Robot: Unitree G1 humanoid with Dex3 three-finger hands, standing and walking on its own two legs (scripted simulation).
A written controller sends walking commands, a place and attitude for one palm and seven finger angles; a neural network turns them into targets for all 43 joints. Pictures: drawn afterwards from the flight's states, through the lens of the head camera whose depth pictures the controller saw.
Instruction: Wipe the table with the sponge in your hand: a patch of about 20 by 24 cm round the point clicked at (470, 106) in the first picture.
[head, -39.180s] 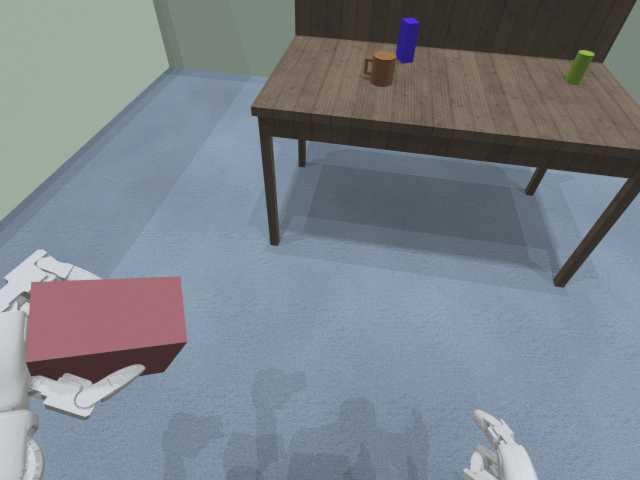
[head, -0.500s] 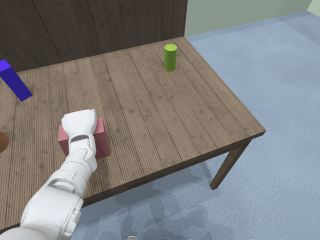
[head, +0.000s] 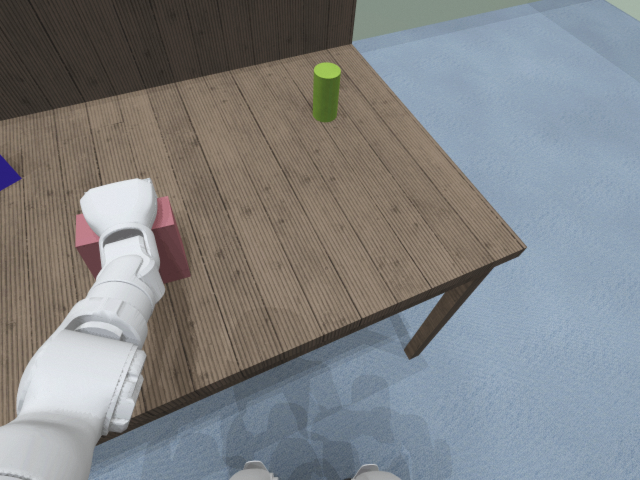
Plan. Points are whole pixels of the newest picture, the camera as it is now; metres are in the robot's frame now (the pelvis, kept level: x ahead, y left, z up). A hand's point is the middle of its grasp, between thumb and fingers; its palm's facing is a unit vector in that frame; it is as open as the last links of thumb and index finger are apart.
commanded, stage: wipe forward along the middle lane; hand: left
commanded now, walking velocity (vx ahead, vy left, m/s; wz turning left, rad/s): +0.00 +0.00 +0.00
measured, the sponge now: (141, 256) +0.44 +0.26 -0.05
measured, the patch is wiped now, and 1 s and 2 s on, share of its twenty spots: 1.00 1.00 1.00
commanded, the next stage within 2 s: slide back across to the first lane in 0.32 s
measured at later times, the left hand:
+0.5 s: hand (124, 210) +0.49 +0.28 +0.00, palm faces -0.13 +0.00 -0.99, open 10.4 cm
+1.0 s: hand (75, 225) +0.46 +0.34 +0.01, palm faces -0.16 -0.01 -0.99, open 10.4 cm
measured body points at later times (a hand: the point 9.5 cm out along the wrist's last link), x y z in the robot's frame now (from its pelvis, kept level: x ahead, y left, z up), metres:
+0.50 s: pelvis +0.01 +0.02 -0.01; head +0.11 +0.04 +0.43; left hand +0.49 +0.28 +0.05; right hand +0.04 -0.24 -0.13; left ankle +0.03 +0.11 -0.70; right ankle +0.02 -0.10 -0.70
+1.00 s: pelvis +0.03 +0.02 +0.01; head +0.11 +0.04 +0.45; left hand +0.46 +0.33 +0.06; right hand +0.07 -0.25 -0.11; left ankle +0.03 +0.11 -0.70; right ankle +0.02 -0.10 -0.70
